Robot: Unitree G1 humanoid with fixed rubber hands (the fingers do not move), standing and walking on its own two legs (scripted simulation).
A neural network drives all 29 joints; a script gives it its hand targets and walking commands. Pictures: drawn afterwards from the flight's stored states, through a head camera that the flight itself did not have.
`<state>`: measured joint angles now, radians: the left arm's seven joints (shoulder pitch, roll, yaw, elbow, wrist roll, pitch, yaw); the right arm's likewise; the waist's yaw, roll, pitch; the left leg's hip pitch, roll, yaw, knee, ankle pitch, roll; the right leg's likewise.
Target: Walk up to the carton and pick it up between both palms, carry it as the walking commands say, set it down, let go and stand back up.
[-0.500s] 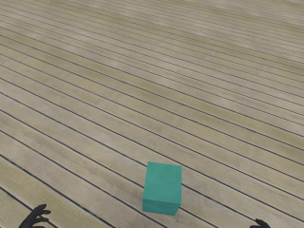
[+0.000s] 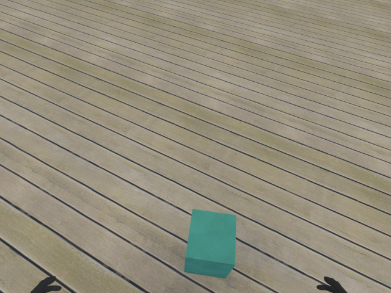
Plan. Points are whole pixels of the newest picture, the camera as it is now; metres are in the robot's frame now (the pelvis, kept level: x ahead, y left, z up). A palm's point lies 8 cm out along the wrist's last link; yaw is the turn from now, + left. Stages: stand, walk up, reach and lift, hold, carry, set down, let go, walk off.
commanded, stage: walk up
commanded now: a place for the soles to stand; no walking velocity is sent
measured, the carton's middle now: (209, 244) +0.42 -0.09 -0.65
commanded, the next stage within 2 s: reach and lift in 0.92 s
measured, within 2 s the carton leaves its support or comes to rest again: neither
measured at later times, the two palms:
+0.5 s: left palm (63, 284) +0.15 +0.27 -0.10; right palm out of the picture +0.10 -0.38 -0.09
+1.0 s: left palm (69, 271) +0.17 +0.27 -0.09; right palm out of the picture +0.12 -0.37 -0.07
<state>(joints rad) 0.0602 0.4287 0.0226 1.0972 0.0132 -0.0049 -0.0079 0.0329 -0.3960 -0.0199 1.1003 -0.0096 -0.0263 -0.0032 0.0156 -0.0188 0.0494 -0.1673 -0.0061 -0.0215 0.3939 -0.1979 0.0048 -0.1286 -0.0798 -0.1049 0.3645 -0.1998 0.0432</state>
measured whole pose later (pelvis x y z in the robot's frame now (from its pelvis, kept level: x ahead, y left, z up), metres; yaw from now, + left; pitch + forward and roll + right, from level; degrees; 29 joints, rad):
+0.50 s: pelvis +0.01 -0.04 -0.01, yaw -2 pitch -1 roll +0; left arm 0.06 0.41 0.04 0.94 0.02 0.05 -0.05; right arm 0.13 -0.44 -0.03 0.99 -0.02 -0.03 -0.03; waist 0.00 -0.01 0.05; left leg -0.18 0.06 -0.01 0.45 -0.25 -0.05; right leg -0.17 -0.02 -0.09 0.45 -0.27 -0.01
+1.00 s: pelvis +0.00 -0.03 -0.01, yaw -3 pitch -1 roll +0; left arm 0.11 0.39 0.14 0.70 0.07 0.10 -0.07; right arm 0.17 -0.41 -0.13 0.65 -0.07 0.07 0.02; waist -0.01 -0.02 0.11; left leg -0.23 0.06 0.00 0.53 -0.29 -0.05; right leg -0.23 -0.02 -0.06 0.54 -0.30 -0.01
